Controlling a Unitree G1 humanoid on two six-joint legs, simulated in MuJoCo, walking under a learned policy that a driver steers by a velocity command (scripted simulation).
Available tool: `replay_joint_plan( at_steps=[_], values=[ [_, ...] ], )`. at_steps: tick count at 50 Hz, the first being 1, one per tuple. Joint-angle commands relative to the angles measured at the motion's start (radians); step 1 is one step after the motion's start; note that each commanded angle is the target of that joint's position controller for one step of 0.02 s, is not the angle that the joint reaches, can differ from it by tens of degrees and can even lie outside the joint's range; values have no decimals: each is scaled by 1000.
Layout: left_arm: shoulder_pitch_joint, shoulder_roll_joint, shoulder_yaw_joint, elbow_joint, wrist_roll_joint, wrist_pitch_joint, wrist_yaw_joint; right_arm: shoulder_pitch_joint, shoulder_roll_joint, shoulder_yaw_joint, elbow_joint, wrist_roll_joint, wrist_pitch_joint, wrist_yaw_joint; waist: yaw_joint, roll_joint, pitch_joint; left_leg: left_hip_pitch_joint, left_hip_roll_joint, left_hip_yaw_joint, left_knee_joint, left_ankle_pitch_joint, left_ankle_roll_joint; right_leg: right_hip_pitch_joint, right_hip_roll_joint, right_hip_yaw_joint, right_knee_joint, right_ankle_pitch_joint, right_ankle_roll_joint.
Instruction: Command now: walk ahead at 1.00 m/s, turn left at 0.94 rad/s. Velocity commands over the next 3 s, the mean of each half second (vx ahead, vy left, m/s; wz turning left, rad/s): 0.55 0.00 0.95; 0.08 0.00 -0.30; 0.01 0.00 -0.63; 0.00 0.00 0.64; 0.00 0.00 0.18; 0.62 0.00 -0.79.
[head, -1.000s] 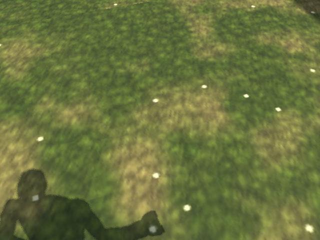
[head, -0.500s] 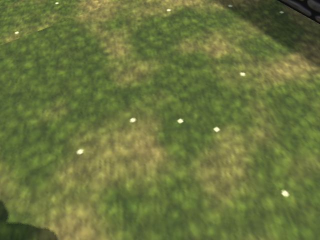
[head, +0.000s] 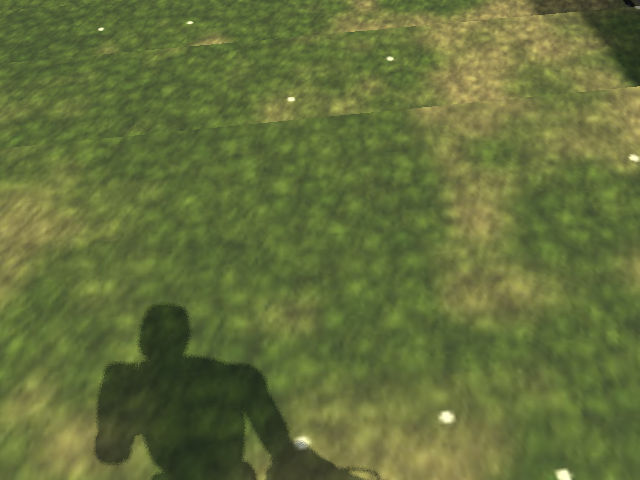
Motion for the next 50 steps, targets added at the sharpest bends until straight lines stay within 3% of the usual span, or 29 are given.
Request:
replay_joint_plan(
  at_steps=[1,4,5,8,10,11,12,13,14,15,16,17,19,20,23,27,29,30,32,33,34,35,36,37,39,41,44,48,50],
  values=[
    [49,148,27,-74,17,34,-3,-47,-123,-22,-98,8,-61,-9,85,-106,39,-64,270,-482,-424,28,161,-143,-51,-48,-184,3,40],
    [-135,112,5,-151,-9,36,-20,-22,-135,-30,-104,10,-74,-3,24,-59,68,-143,191,-390,-443,161,113,-49,-37,-99,-514,249,53],
    [-168,98,-1,-164,-18,33,-22,-2,-139,-35,-99,13,-71,0,-1,-38,69,-112,177,-373,-409,330,85,-24,-7,-118,-617,340,44],
    [-185,105,-2,-176,-29,17,-13,71,-159,-48,-76,23,-50,5,-61,16,-16,51,166,-354,-240,722,-3,61,99,-150,-795,453,8],
    [-115,156,16,-165,-24,7,6,64,-168,-53,-84,19,-43,-7,-31,46,-85,123,151,-405,-93,795,-71,189,152,-105,-897,428,-7],
    [-27,199,32,-144,-29,1,17,22,-187,-59,-100,16,-44,-12,26,63,-131,131,144,-426,37,792,-102,288,152,-79,-931,442,-13],
    [144,237,48,-98,-30,-10,26,-41,-183,-58,-124,23,-50,-10,128,44,-200,89,113,-401,251,700,-134,459,100,-54,-993,554,-26],
    [301,289,62,-65,-10,-19,32,-35,-72,-33,-157,40,-52,-13,162,-55,-320,-70,66,-313,535,131,-158,714,-125,82,-916,757,-62],
    [332,320,65,-93,12,-8,18,122,-6,-14,-193,63,-41,-37,71,-253,-508,-258,10,-204,814,-472,-172,937,-496,406,-772,1272,-152],
    [243,319,90,-100,-12,6,20,155,-87,-20,-190,37,-27,-43,63,-276,-611,-321,93,-178,934,-315,-177,895,-495,539,-851,1014,-259],
    [139,208,64,-132,-21,16,30,62,-121,-29,-178,9,-10,-35,60,-159,-473,-332,152,-144,877,-189,-187,717,-384,380,-912,773,-238],
    [97,126,36,-123,-20,27,33,-12,-123,-34,-191,-6,4,-17,56,-120,-317,-350,174,-119,812,-142,-201,579,-298,231,-951,677,-200],
    [104,138,37,-91,-29,34,37,-54,-92,-29,-215,-17,43,18,40,-143,-178,-320,218,-111,751,-141,-226,398,-252,81,-1010,708,-191],
    [116,155,44,-73,-35,32,32,-57,-67,-23,-227,-18,59,25,25,-148,-146,-295,224,-97,721,-135,-228,335,-245,31,-1032,729,-189],
    [98,190,63,-60,-34,24,23,-110,-42,-12,-279,-20,79,30,-4,-150,-136,-290,254,-81,614,-61,-221,284,-276,-59,-1076,718,-207],
    [88,211,69,-37,-29,25,7,-140,-7,18,-293,-12,70,39,-19,-164,-148,-76,216,-66,310,53,-189,152,-202,-175,-1070,694,-182],
    [111,221,71,-20,-36,35,-6,-173,-2,29,-286,-10,59,35,5,-184,-138,-18,184,-46,175,46,-190,166,-183,-176,-1064,650,-175],
    [122,217,69,-10,-41,42,-13,-183,5,36,-279,-9,52,31,14,-181,-135,14,180,-46,96,47,-190,183,-177,-161,-1057,609,-171],
    [129,182,55,7,-59,60,-25,-146,31,51,-245,-21,29,18,-10,-133,-130,192,187,-26,-168,173,-180,153,-115,-150,-995,474,-119],
    [200,158,51,22,-48,65,-32,-136,-6,48,-242,-33,14,7,7,-59,-143,285,289,-110,-233,272,-173,120,-71,-150,-950,346,-70],
    [289,103,42,4,-33,75,-39,-119,-94,41,-266,-49,7,-5,50,164,-195,358,594,-375,-222,608,-138,56,3,-191,-785,-125,-22],
    [305,118,46,7,-60,106,-30,-186,-167,13,-279,-14,18,-28,31,277,-202,221,627,-353,-240,558,8,56,75,-166,-647,-275,-24],
    [253,192,68,5,-61,126,-25,-196,-149,8,-274,-2,24,-34,8,233,-146,157,586,-319,-268,456,31,26,84,-130,-504,-256,-27],
    [231,210,87,1,-63,134,-24,-227,-114,20,-265,0,28,-39,31,207,-92,106,543,-249,-288,416,13,1,90,-117,-417,-208,-30],
    [266,204,102,22,-51,146,-18,-286,-55,35,-275,-1,29,-51,76,177,-78,72,499,-133,-292,446,-11,18,80,-132,-332,-137,-16],
    [263,172,102,19,-47,152,-17,-288,-19,41,-280,-6,23,-58,76,134,-104,97,500,-85,-273,468,-7,20,75,-145,-306,-113,-2],
    [196,124,91,-22,-53,163,-33,-269,-16,32,-269,-13,16,-58,52,141,-110,123,519,-47,-250,387,-14,46,52,-154,-456,-90,-8],
    [167,139,97,-65,-60,168,-50,-243,-59,5,-254,-18,13,-44,35,174,-137,124,562,-26,-190,349,-43,151,66,-199,-647,-85,-43],
    [220,138,101,-54,-59,158,-50,-243,-73,-8,-246,-8,19,-37,77,106,-141,49,538,44,-70,237,-119,287,97,-215,-847,40,-73]
  ],
)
